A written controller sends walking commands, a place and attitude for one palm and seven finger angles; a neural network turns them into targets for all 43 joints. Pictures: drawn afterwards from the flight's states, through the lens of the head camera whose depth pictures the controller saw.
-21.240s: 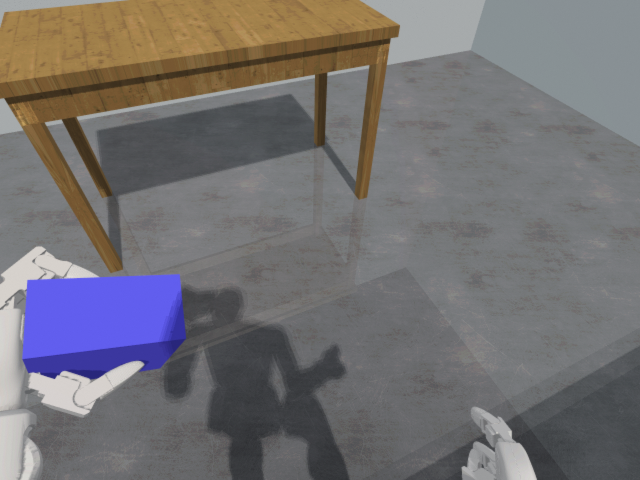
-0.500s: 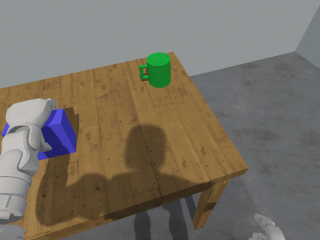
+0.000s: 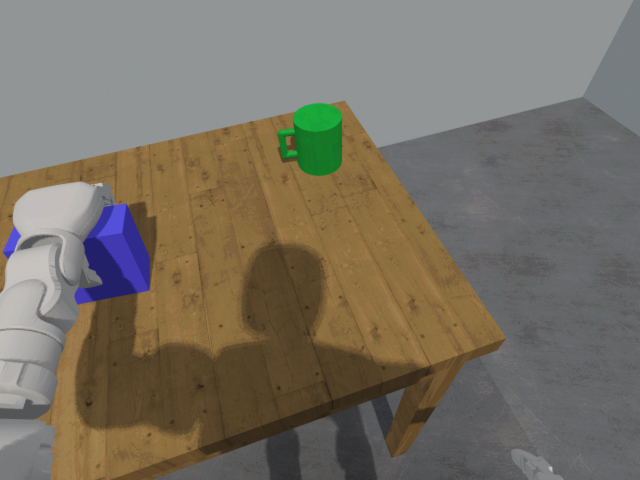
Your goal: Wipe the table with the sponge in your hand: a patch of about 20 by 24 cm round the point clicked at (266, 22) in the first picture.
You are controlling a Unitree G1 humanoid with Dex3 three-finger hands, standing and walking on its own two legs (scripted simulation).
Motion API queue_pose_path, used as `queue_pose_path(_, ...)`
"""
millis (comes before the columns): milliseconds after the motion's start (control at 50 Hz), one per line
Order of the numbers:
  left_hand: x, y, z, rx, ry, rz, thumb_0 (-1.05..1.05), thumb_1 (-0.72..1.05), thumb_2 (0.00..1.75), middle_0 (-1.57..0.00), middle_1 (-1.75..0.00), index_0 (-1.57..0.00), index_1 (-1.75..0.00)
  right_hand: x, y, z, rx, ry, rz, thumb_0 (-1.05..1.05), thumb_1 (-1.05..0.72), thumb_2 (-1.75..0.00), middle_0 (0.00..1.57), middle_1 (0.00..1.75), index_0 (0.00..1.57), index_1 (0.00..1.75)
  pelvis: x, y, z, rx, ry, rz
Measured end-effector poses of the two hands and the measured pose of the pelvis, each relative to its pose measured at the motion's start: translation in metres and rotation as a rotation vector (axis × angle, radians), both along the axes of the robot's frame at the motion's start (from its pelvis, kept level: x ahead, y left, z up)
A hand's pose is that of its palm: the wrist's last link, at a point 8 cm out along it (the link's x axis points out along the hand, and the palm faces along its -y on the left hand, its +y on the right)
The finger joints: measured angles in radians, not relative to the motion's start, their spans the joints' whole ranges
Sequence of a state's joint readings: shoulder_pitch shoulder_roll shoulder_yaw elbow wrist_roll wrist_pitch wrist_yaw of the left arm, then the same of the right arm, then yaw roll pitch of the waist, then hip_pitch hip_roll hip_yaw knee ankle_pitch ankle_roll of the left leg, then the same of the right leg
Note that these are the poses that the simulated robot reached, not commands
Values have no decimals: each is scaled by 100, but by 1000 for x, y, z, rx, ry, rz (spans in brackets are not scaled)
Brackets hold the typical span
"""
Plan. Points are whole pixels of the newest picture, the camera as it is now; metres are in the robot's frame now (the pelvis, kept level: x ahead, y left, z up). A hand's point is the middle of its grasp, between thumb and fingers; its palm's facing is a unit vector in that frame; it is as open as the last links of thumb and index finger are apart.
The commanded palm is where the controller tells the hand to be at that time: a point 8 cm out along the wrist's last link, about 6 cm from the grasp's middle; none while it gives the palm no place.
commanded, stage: slide across to the middle lane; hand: left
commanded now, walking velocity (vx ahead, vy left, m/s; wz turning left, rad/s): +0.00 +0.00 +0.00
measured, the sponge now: (92, 266) +0.36 +0.35 +0.05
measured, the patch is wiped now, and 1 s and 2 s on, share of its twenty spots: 0.35 0.60 0.75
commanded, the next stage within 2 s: wipe back along the middle lane in 0.48 s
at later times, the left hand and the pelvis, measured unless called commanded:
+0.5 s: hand (140, 228) +0.39 +0.28 +0.10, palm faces +0.00 -0.03 -1.00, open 10.2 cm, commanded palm +0.37 +0.26 +0.15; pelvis +0.03 +0.00 +0.00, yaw +1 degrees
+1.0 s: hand (151, 254) +0.35 +0.25 +0.09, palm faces +0.02 -0.03 -1.00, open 10.2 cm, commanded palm +0.32 +0.24 +0.13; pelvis +0.01 -0.01 +0.00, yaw +0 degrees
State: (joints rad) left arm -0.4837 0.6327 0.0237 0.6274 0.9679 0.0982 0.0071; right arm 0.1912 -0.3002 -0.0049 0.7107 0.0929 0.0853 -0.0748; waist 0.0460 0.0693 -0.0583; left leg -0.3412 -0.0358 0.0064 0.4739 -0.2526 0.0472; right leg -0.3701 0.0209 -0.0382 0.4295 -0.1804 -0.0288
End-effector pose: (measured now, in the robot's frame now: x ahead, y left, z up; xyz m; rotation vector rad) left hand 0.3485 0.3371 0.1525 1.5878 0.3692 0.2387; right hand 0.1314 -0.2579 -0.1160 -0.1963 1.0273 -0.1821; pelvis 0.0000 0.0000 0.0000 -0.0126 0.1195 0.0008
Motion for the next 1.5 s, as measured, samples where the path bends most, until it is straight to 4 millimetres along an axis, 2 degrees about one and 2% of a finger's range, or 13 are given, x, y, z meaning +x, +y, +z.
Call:
queue_pose_path(120,4,-13,3,-25,-42,-25,1,-50,103,-71,-133,-73,-133,17,12,2,11,-23,22,1,-91,-90,20,30,20,30,5,6,1,-1,-12,13)
queue_pose_path(240,14,-40,0,-48,-72,-73,0,-50,103,-71,-133,-72,-134,47,30,8,39,-78,60,1,-91,-90,20,30,20,30,12,9,3,0,-23,17)
queue_pose_path(360,24,-55,-2,-49,-91,-44,0,-50,103,-71,-133,-73,-133,75,45,14,72,-124,110,1,-90,-90,20,30,20,30,19,9,4,2,-17,17)
queue_pose_path(520,23,-65,-3,-54,-86,12,0,-50,104,-70,-133,-72,-134,97,47,16,84,-128,153,1,-90,-90,21,30,20,30,27,3,4,3,-17,27)
queue_pose_path(740,19,-85,-3,-62,-83,-12,0,-49,104,-69,-134,-71,-135,97,30,20,77,-153,141,1,-91,-90,20,30,20,30,28,-7,3,7,-35,15)
queue_pose_path(960,-15,-93,-4,-58,-113,-6,0,-48,104,-68,-136,-70,-137,84,16,22,83,-164,115,1,-91,-90,20,30,20,30,18,-14,3,13,-64,-3)
queue_pose_path(1140,-24,-98,-5,-56,-100,26,0,-48,104,-67,-137,-69,-137,77,14,23,90,-181,104,1,-91,-90,20,30,20,30,7,-19,3,18,-75,-4)
queue_pose_path(1300,-34,-100,-5,-60,-112,1,0,-48,104,-67,-137,-69,-137,71,11,24,102,-200,89,1,-91,-90,20,30,20,30,7,-20,2,18,-82,-17)
queue_pose_path(1500,-54,-107,-5,-71,-142,-19,0,-47,104,-67,-137,-69,-137,82,14,25,112,-219,97,1,-91,-90,20,30,20,30,10,-17,2,18,-92,-25)
